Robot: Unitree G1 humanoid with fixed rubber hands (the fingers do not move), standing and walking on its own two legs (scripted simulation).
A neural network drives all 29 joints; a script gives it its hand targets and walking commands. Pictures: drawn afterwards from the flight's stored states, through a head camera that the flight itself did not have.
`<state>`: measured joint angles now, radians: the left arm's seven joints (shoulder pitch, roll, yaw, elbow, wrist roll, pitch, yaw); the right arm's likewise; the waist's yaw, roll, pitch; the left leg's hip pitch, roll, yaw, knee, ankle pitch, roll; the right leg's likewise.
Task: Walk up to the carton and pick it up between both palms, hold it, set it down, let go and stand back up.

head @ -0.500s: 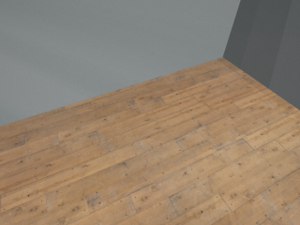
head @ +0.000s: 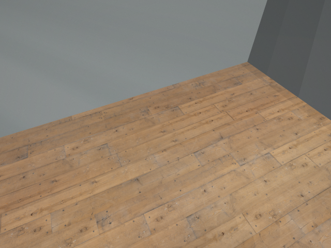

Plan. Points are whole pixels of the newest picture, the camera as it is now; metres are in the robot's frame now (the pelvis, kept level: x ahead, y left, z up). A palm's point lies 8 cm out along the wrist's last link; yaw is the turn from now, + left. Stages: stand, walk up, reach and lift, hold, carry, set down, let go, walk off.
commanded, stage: stand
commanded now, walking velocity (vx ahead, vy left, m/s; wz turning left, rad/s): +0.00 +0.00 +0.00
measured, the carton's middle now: out of the picture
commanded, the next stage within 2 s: walk up in 0.56 s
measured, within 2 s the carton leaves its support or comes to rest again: neither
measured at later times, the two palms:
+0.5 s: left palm out of the picture -0.01 +0.21 -0.15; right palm out of the picture +0.00 -0.21 -0.15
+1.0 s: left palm out of the picture +0.05 +0.22 -0.14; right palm out of the picture +0.02 -0.30 -0.16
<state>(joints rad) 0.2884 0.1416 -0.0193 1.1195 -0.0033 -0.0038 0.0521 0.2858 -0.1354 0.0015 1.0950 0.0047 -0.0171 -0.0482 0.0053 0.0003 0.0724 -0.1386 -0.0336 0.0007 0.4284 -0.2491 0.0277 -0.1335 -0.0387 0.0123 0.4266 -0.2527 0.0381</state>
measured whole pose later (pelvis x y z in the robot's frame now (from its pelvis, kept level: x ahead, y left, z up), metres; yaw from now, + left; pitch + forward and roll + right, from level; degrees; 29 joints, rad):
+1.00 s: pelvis -0.04 -0.06 -0.02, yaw +7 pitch -1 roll +2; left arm 0.02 0.27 0.05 0.97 0.00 0.07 0.04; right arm 0.21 -0.19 -0.05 0.97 -0.06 0.00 -0.09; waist -0.03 -0.03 0.16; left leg -0.34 -0.04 -0.13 0.59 -0.24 -0.04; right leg -0.44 0.00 0.10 0.94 -0.44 0.02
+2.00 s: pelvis -0.26 -0.23 -0.01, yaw +51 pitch -4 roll -1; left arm 0.11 0.20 0.04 0.86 0.03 0.03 0.05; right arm 0.17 -0.34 -0.09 0.88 -0.06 0.09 0.03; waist -0.02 0.07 0.16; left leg -0.54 -0.06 -0.11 1.19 -0.37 -0.08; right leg -0.29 0.01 -0.10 0.54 -0.20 -0.06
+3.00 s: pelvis -0.47 -0.35 -0.03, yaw +108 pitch -4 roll -1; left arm 0.29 0.31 0.10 0.87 0.00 0.01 0.03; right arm 0.21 -0.23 -0.06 0.86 -0.06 0.09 0.06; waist -0.05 -0.05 0.11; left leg -0.39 -0.10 -0.09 0.71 -0.25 0.05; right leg -0.43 -0.01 -0.06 0.88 -0.43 -0.01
